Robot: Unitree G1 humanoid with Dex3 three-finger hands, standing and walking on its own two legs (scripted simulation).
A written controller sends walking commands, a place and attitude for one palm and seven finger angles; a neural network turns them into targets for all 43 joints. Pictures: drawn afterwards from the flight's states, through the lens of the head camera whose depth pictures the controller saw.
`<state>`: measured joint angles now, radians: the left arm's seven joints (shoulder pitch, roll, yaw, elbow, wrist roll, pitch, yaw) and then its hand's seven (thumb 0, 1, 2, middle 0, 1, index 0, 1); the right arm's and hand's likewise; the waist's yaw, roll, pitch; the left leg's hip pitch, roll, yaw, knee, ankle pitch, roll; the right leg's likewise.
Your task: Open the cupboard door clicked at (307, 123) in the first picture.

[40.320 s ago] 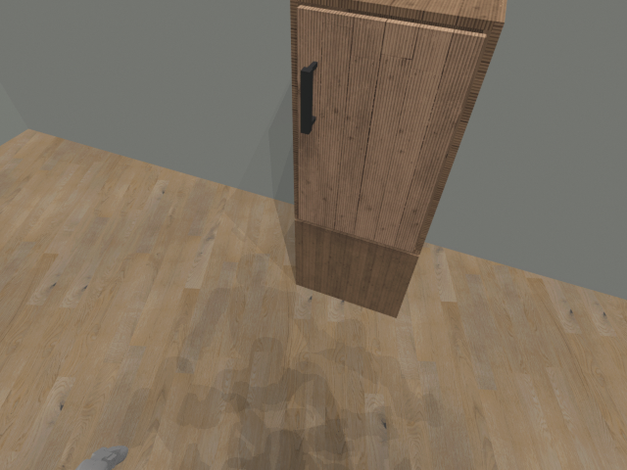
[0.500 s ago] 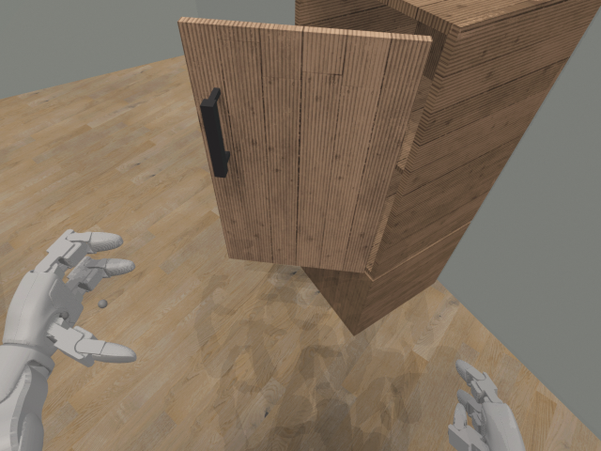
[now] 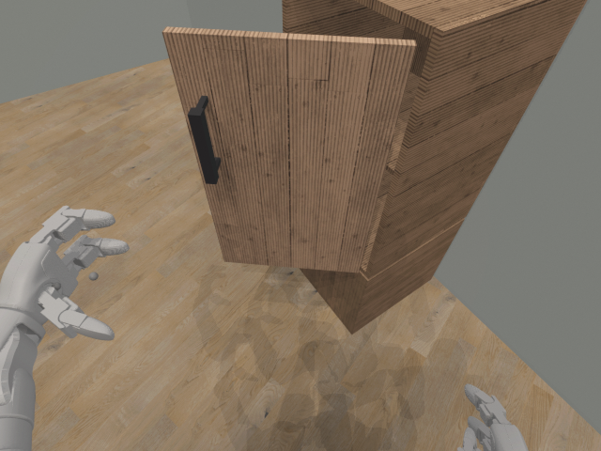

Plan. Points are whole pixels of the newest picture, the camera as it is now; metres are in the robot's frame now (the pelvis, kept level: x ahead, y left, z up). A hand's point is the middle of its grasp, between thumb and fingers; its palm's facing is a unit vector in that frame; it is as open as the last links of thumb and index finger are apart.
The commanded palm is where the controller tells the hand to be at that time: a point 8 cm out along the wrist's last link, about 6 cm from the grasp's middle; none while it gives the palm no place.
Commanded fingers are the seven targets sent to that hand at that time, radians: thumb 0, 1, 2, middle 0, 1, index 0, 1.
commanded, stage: raise the hand with hooked fingers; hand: left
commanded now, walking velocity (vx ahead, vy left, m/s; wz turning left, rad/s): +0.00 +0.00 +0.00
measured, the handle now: (207, 141) +0.58 +0.20 +0.08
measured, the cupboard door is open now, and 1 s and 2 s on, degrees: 51 51 51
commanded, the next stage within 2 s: move the hooked fingers beside the handle in 0.32 s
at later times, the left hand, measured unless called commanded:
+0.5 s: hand (97, 282) +0.28 +0.26 +0.10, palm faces +0.02 -1.00 -0.03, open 14.0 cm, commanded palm +0.27 +0.31 +0.10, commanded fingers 0.00 -0.50 0.30 -0.30 -1.20 -0.30 -1.20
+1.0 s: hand (131, 223) +0.38 +0.26 +0.09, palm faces +0.00 -1.00 -0.01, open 14.0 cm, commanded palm +0.36 +0.31 +0.09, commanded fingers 0.00 -0.50 0.30 -0.30 -1.20 -0.30 -1.20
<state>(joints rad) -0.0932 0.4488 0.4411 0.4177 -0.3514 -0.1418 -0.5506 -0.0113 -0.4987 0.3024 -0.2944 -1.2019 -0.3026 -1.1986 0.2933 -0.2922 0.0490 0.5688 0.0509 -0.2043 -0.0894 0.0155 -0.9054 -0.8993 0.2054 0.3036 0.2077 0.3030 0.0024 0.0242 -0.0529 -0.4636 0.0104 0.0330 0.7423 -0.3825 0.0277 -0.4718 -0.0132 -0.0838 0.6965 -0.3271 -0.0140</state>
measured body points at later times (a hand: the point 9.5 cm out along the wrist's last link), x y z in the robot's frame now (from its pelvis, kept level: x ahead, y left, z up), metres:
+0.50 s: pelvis -0.01 -0.01 +0.00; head +0.02 -0.02 +0.45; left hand +0.28 +0.32 +0.10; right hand +0.16 -0.25 -0.08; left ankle +0.00 +0.10 -0.72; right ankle +0.02 -0.11 -0.72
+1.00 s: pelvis -0.01 -0.01 -0.01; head +0.06 -0.01 +0.44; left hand +0.38 +0.32 +0.09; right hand +0.09 -0.28 -0.10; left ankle +0.00 +0.10 -0.72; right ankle +0.02 -0.11 -0.72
